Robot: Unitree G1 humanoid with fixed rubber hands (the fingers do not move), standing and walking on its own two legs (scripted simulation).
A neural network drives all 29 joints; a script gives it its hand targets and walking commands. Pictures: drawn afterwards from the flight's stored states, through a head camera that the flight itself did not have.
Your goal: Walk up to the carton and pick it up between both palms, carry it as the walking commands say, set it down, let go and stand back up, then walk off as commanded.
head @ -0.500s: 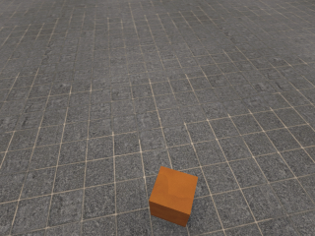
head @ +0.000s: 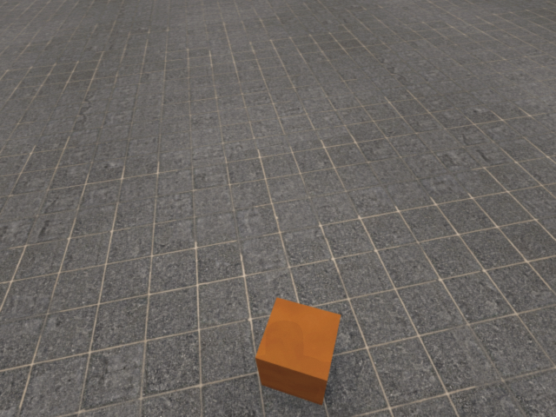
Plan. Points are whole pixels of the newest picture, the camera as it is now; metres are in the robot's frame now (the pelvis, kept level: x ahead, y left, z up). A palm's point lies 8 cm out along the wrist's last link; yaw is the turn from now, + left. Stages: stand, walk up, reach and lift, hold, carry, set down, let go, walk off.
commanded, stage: walk up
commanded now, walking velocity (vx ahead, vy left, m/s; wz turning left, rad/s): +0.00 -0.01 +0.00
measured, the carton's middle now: (299, 351) +0.48 -0.03 -0.64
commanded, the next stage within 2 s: none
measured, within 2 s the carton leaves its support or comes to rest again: neither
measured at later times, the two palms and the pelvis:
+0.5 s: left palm out of the picture +0.05 +0.31 -0.11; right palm out of the picture +0.05 -0.21 -0.13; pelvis +0.00 +0.04 +0.00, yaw -6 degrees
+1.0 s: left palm (133, 365) +0.27 +0.28 -0.13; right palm out of the picture +0.05 -0.16 -0.15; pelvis +0.12 +0.07 -0.01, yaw -16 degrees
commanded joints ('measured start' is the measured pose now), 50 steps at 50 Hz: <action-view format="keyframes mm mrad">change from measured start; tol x32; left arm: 1 21 138 10 -27 8 -2 18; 50 155 193 42 -9 -2 -19 51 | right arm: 1 18 -48 -29 52 -9 -20 1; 50 38 -65 -49 -42 9 -41 -12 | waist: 1 3 -49 -26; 24 -66 -315 52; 27 -137 354 43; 50 87 -199 -56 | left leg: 1 27 38 -76 -197 83 36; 12 -34 44 -37 -135 -96 22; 16 -354 39 -75 443 -184 -17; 25 252 -15 39 -99 -91 5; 28 135 419 -520 -551 -614 113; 43 313 182 33 16 1233 138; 45 44 136 64 295 774 46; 47 -328 -21 -10 567 -392 32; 50 -324 13 -15 401 -353 40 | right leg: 1 70 -108 132 -259 5 -25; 12 7 -130 164 -277 -210 -12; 14 96 -474 811 -520 -679 -187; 24 -262 -207 403 -377 -452 -81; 29 -474 -9 126 506 -200 55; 42 -188 45 -74 121 -161 33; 44 97 21 -64 -142 141 7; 47 596 -418 363 -6 1613 -296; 50 397 -320 267 -81 1237 -192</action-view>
